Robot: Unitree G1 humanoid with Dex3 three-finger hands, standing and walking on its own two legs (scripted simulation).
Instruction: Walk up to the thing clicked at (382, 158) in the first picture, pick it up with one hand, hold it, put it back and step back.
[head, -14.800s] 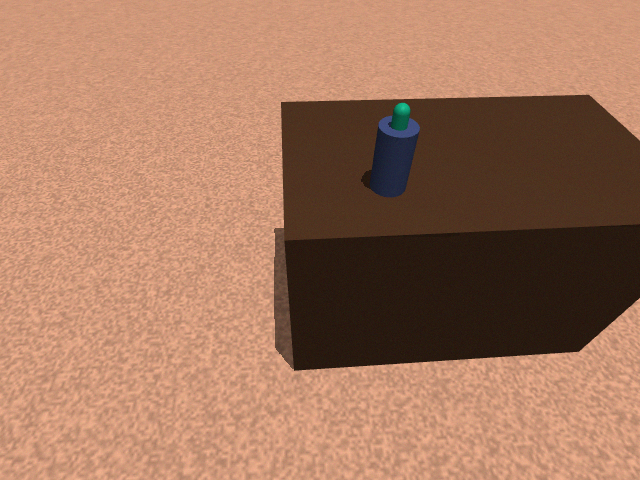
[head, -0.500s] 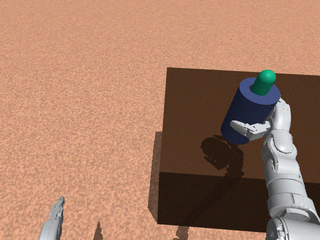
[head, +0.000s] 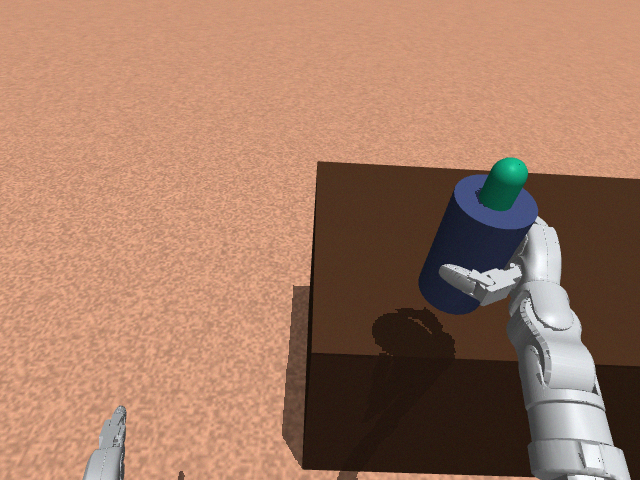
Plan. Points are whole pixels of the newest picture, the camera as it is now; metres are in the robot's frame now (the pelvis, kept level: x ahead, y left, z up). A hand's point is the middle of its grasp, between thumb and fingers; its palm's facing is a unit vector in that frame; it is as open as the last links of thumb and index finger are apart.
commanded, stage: lift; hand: right
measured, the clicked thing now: (477, 235) +0.37 -0.17 +0.17
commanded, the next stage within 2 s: hold in 0.30 s
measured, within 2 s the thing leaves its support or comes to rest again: neither
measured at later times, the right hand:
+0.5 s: hand (488, 257) +0.34 -0.17 +0.17, palm faces +0.20 +0.98 -0.01, open 11.8 cm
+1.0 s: hand (491, 250) +0.34 -0.17 +0.18, palm faces +0.21 +0.98 -0.01, open 11.8 cm
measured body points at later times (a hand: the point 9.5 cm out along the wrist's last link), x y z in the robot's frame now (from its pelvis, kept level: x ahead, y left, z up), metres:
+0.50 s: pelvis -0.01 +0.00 +0.01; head -0.03 +0.02 +0.45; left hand +0.16 +0.26 -0.06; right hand +0.32 -0.22 +0.17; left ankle +0.00 +0.13 -0.72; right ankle +0.02 -0.14 -0.72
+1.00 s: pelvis +0.01 +0.00 +0.01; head -0.02 +0.03 +0.46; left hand +0.18 +0.26 -0.06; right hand +0.32 -0.22 +0.18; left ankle +0.00 +0.13 -0.72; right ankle +0.02 -0.14 -0.72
